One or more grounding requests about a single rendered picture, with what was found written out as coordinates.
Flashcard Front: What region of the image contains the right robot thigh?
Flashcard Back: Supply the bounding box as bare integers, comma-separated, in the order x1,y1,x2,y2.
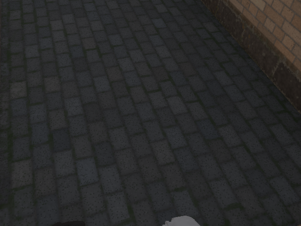
162,216,200,226

